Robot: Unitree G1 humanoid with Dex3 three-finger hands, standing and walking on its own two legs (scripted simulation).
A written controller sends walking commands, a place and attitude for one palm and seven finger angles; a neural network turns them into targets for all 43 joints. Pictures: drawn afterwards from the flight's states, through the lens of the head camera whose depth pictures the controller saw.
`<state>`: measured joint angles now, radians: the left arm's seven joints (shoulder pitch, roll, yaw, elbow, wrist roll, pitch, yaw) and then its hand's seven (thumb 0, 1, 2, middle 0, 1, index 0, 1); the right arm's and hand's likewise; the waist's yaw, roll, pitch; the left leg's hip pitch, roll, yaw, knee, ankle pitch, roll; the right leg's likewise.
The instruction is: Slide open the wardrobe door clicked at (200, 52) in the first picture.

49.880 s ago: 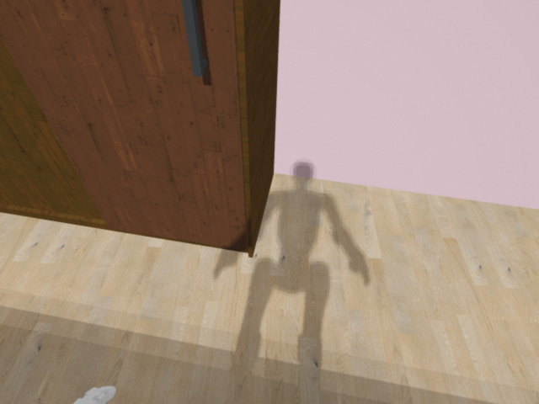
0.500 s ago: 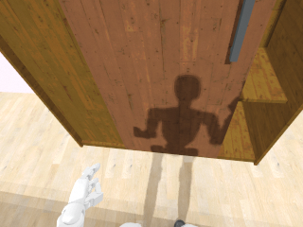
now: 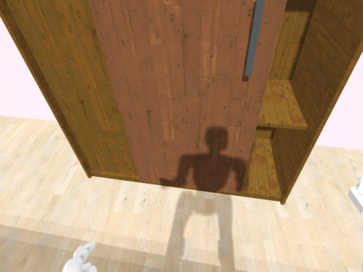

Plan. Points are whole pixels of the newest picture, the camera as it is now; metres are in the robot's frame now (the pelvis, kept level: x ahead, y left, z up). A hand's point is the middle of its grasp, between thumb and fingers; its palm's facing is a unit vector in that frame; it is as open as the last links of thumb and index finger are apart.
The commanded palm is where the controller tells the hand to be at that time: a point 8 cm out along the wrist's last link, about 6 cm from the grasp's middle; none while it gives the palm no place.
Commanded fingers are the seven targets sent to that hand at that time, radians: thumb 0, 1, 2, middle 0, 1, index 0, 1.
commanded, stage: stop stepping back and stand still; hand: right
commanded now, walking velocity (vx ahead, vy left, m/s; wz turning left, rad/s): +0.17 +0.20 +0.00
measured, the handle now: (253, 35) +0.76 -0.19 +0.24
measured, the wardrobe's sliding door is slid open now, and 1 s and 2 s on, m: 0.24 0.24 0.24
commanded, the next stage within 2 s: let the arm hang, fingers relaxed in 0.98 s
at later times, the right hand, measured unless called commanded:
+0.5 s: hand out of the picture +0.21 -0.29 +0.16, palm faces +0.47 +0.83 -0.29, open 7.4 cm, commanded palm +0.14 -0.33 +0.20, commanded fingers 0.00 -0.90 -0.90 0.20 0.30 0.20 0.30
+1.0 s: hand (360, 181) +0.24 -0.28 +0.17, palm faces +0.39 +0.81 -0.44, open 7.4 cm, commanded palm +0.17 -0.33 +0.20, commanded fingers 0.00 -0.90 -0.90 0.20 0.30 0.20 0.30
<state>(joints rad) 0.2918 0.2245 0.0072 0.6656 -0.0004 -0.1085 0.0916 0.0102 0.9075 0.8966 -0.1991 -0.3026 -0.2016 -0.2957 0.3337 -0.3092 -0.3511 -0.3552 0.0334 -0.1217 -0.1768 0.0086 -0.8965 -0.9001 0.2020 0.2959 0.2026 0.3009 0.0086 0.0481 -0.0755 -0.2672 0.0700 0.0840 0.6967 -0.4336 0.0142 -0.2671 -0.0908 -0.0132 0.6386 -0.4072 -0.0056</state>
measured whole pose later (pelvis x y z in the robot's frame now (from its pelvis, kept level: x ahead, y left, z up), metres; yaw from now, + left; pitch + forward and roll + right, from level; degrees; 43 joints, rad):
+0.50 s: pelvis -0.01 -0.03 +0.00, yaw +1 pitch -5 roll +0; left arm 0.23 0.22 0.02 0.66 0.01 -0.14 0.07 0.01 0.91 0.90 -0.20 -0.30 -0.20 -0.30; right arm 0.40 -0.32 -0.36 -0.44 0.01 -0.15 -0.17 0.02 -0.89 -0.90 0.21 0.30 0.21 0.30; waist -0.02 0.07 0.05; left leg -0.37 0.03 0.03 0.89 -0.46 0.02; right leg -0.31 -0.04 -0.07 0.69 -0.30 -0.01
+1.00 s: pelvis +0.03 -0.03 +0.02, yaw +0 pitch +0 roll +0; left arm 0.20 0.20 0.00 0.62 -0.01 -0.12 0.06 0.01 0.91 0.90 -0.20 -0.30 -0.20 -0.30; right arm 0.51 -0.38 -0.36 -0.50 0.02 -0.17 -0.16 0.02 -0.89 -0.90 0.21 0.30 0.21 0.30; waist -0.01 0.03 0.05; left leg -0.22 0.01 0.05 0.51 -0.28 0.00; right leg -0.25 -0.03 -0.06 0.52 -0.26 0.00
